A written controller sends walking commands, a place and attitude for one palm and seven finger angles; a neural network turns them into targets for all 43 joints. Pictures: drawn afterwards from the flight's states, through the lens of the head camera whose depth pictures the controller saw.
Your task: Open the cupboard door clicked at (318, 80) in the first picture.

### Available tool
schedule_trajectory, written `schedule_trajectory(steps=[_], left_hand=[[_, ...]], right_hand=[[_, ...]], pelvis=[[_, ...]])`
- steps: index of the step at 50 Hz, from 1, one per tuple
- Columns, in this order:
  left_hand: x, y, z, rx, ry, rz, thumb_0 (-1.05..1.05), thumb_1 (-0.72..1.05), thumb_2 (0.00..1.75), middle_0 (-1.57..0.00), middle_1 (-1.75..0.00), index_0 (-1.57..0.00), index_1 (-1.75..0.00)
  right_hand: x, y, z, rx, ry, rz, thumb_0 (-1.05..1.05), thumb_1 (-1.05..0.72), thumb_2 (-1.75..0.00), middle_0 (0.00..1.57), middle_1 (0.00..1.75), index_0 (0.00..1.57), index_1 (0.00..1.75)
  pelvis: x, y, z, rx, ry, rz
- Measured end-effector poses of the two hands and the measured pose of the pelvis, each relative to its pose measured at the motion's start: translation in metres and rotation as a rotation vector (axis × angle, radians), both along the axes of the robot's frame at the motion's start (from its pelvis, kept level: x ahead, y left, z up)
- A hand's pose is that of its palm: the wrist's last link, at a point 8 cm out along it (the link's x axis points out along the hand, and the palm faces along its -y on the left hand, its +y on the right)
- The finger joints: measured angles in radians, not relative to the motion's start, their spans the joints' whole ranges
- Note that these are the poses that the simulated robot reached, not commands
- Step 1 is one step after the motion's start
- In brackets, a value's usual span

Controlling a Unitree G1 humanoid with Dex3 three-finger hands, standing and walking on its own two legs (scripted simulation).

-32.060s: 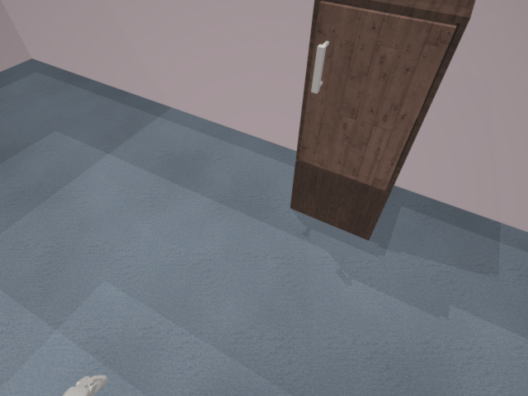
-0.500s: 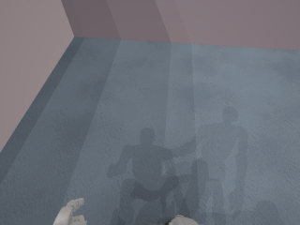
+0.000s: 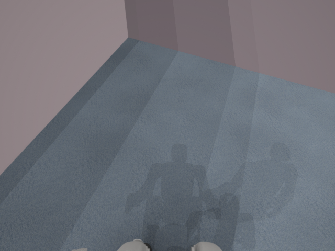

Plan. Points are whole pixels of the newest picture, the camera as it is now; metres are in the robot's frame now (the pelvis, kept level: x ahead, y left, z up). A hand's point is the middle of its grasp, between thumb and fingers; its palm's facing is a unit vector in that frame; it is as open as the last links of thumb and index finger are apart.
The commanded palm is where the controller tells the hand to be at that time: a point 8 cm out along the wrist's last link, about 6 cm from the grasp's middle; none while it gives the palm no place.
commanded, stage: turn to face it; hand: left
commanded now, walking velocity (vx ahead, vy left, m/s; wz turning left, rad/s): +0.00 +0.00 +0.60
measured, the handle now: out of the picture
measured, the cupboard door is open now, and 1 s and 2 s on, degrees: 50 50 50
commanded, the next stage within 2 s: none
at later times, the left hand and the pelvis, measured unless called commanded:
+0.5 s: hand out of the picture +0.03 +0.13 -0.15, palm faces +0.33 -0.91 -0.25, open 7.3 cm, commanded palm none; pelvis +0.04 -0.07 +0.01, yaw +19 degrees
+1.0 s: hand out of the picture +0.02 +0.13 -0.14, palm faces +0.59 -0.74 -0.32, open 7.3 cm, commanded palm none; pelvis +0.06 -0.11 +0.00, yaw +38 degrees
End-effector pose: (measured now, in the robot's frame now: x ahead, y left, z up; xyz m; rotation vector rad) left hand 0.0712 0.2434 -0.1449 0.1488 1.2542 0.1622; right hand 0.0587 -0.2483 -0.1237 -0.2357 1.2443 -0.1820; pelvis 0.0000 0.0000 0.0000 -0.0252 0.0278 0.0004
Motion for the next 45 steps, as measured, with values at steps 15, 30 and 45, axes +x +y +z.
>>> schedule_trajectory(steps=[15,30,45], left_hand=[[-0.008,-0.033,0.034,0.125,-0.085,0.149,0.01,0.91,0.90,-0.20,-0.30,-0.20,-0.30],[-0.098,-0.066,-0.001,0.010,0.057,0.404,0.01,0.91,0.90,-0.20,-0.30,-0.21,-0.30],[-0.078,-0.056,0.035,0.146,-0.094,0.538,0.01,0.91,0.90,-0.20,-0.30,-0.20,-0.30]], right_hand=[[0.073,-0.058,-0.014,0.055,0.019,0.145,0.00,-0.90,-0.90,0.20,0.30,0.21,0.30],[0.194,-0.015,0.004,0.016,-0.108,0.451,0.00,-0.91,-0.90,0.20,0.30,0.20,0.30],[0.201,-0.015,-0.008,0.059,-0.014,0.584,0.00,-0.90,-0.90,0.20,0.30,0.21,0.30]], pelvis=[[0.020,-0.064,0.002,0.027,0.016,0.191],[0.039,-0.063,-0.007,0.052,-0.001,0.408],[0.054,-0.097,0.001,0.021,-0.004,0.582]])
